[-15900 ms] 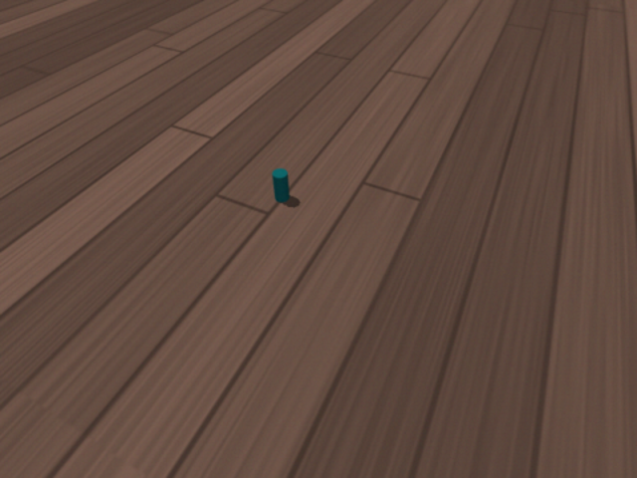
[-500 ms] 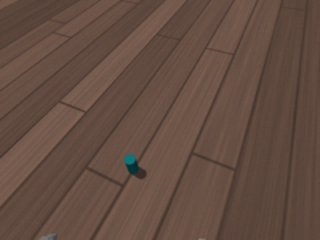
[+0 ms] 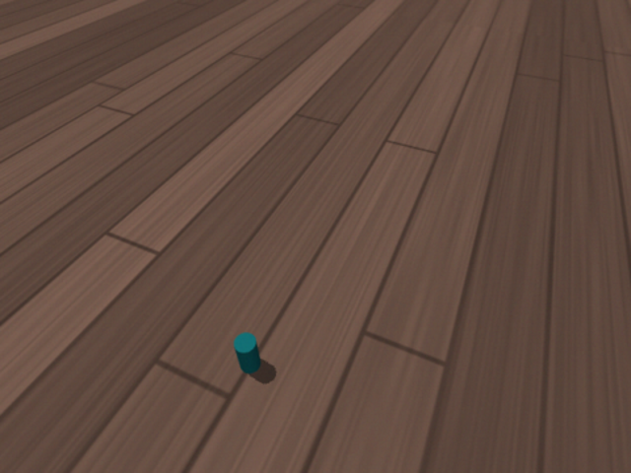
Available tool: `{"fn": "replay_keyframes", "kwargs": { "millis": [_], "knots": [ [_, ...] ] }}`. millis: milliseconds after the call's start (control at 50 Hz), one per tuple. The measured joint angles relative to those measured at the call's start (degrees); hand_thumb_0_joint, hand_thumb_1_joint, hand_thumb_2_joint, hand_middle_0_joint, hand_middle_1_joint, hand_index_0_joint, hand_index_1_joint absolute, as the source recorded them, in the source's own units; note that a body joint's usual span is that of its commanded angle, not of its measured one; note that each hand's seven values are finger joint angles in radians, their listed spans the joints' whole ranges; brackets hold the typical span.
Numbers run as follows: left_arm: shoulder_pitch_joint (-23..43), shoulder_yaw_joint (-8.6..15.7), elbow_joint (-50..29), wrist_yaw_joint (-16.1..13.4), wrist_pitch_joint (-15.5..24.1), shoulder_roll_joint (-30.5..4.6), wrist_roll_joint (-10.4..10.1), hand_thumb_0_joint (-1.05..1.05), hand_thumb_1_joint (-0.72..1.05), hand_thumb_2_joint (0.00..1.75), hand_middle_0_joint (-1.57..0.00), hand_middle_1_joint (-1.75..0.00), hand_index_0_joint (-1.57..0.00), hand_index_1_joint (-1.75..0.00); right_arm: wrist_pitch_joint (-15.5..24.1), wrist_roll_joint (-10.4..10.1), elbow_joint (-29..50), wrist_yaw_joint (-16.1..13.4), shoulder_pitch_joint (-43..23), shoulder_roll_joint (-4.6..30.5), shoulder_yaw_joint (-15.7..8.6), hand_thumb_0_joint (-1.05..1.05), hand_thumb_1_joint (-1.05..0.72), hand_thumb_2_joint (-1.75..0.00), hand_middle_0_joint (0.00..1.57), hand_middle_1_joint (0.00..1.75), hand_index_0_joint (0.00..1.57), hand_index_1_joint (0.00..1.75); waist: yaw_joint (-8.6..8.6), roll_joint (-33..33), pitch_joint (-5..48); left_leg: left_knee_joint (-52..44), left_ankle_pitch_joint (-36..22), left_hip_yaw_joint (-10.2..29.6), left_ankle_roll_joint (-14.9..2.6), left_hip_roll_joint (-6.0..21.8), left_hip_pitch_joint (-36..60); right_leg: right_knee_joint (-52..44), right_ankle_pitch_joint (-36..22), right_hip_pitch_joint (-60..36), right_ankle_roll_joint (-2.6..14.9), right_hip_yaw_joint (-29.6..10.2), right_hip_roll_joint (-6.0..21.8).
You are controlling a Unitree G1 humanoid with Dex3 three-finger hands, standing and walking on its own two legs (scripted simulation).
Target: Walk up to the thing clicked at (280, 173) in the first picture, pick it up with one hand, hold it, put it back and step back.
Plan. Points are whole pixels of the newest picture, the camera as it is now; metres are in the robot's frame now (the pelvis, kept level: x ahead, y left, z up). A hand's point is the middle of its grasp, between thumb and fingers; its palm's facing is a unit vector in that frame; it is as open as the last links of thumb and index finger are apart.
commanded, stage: walk up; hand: left
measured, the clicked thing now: (247, 353) +0.65 +0.23 -0.70
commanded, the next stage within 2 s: stand in 0.38 s
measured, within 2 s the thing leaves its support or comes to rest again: neither
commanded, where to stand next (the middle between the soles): +0.31 +0.02 m, yaw +1 degrees
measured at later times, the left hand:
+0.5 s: hand out of the picture +0.11 +0.25 -0.14, palm faces -0.02 -0.94 -0.34, open 7.4 cm
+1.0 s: hand out of the picture +0.06 +0.25 -0.15, palm faces -0.03 -0.94 -0.35, open 7.4 cm
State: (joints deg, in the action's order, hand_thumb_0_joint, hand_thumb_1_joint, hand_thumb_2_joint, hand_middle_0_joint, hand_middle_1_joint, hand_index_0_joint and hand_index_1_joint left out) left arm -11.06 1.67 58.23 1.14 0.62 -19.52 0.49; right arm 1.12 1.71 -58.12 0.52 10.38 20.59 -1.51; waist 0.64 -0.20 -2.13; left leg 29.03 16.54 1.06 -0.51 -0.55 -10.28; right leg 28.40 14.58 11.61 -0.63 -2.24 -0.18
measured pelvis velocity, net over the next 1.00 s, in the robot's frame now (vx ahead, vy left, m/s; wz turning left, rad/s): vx -0.01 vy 0.00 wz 0.00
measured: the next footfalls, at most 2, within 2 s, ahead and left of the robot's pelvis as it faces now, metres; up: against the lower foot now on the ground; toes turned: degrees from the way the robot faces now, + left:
none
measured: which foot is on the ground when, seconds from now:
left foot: down 0.00-1.00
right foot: down 0.00-1.00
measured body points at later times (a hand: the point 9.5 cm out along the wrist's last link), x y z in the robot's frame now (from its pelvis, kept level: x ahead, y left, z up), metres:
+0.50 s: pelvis +0.01 +0.00 +0.01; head +0.02 +0.00 +0.46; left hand +0.11 +0.30 -0.12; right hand +0.10 -0.30 -0.12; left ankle -0.01 +0.12 -0.74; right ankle +0.01 -0.13 -0.74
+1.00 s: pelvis -0.01 +0.00 +0.01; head +0.00 +0.00 +0.46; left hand +0.06 +0.30 -0.12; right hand +0.06 -0.30 -0.12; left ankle -0.01 +0.12 -0.74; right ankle +0.01 -0.13 -0.74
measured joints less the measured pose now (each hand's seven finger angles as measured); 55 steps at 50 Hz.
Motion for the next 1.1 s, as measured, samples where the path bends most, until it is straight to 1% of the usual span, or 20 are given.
{"fn": "replay_keyframes", "kwargs": {
  "millis": [80,160,380,500,780,1100],
  "knots": [
    [1.31,-0.17,1.08,-0.32,0.59,-0.51,-0.40,0.01,0.91,0.90,-0.20,-0.30,-0.20,-0.30,0.31,-0.25,-0.92,-0.11,-1.24,-0.90,0.48,0.00,-0.90,-0.89,0.20,0.30,0.20,0.30,-0.13,0.49,-0.18,-1.96,-0.62,-0.05,0.11,0.26,1.30,-2.47,-0.93,-1.50,-0.01,-0.06,-0.19],
    [3.05,-0.41,1.69,-0.70,0.64,-0.77,-0.62,0.01,0.91,0.90,-0.20,-0.30,-0.20,-0.30,0.32,-0.58,-1.29,-0.32,-2.78,-1.25,0.43,0.00,-0.90,-0.89,0.20,0.30,0.20,0.30,-0.35,0.54,-0.73,-3.20,-1.07,-0.16,0.04,0.22,2.17,-3.76,-1.42,-2.36,-0.10,-0.16,-0.12],
    [5.76,-0.77,2.74,-1.10,0.50,-0.83,-0.46,0.00,0.91,0.90,-0.20,-0.30,-0.20,-0.30,-0.11,-0.50,-2.58,-0.45,-5.20,-1.26,0.05,0.00,-0.90,-0.89,0.20,0.30,0.20,0.30,-0.60,0.28,-0.93,-5.23,-1.73,-0.90,-0.17,0.00,3.70,-4.90,-1.84,-3.25,-0.35,-0.92,0.13],
    [6.69,-1.36,4.57,-1.26,0.22,-0.39,-0.40,0.00,0.91,0.90,-0.20,-0.30,-0.20,-0.30,-0.28,-1.23,-4.42,-0.47,-5.85,-1.10,0.50,0.00,-0.90,-0.89,0.20,0.30,0.20,0.30,-1.06,0.18,-1.47,-8.25,-3.53,-0.72,-0.09,-0.23,5.32,-7.44,-3.26,-4.74,-0.53,-0.76,0.46],
    [6.03,-1.89,7.01,-1.14,0.18,-0.21,-0.19,0.00,0.91,0.90,-0.20,-0.30,-0.20,-0.30,-0.74,-1.20,-7.37,-0.20,-5.53,-0.74,1.01,0.00,-0.90,-0.89,0.20,0.30,0.20,0.30,-1.25,-0.01,-1.38,-10.92,-6.05,-0.30,0.23,-0.08,5.53,-10.26,-5.73,-5.16,-0.35,-0.34,0.40],
    [3.67,-1.94,7.57,-0.88,0.06,-0.65,0.02,0.00,0.91,0.90,-0.20,-0.30,-0.20,-0.30,-0.95,-0.90,-8.11,0.09,-3.59,-0.38,1.01,0.00,-0.90,-0.89,0.20,0.30,0.20,0.30,-1.09,-0.16,-0.75,-10.29,-6.32,0.17,0.40,0.02,3.74,-9.86,-6.00,-3.62,-0.12,0.11,0.30]
  ]
}}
